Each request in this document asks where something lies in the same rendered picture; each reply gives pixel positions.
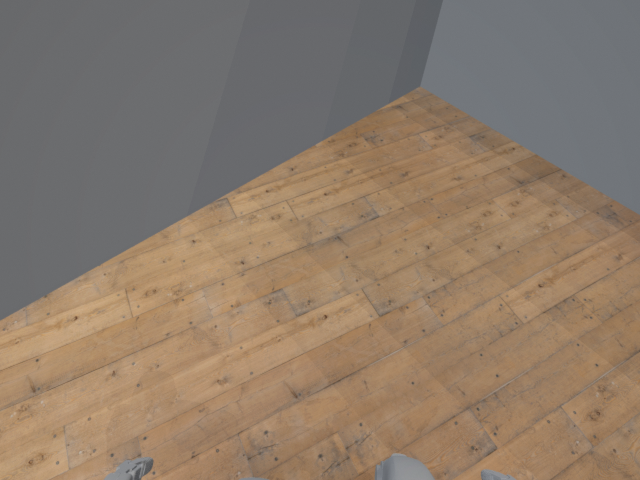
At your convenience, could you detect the left robot hand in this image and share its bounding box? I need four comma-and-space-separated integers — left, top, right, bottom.
104, 457, 153, 480

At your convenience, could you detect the robot right thigh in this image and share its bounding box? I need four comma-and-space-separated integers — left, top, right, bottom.
375, 456, 435, 480

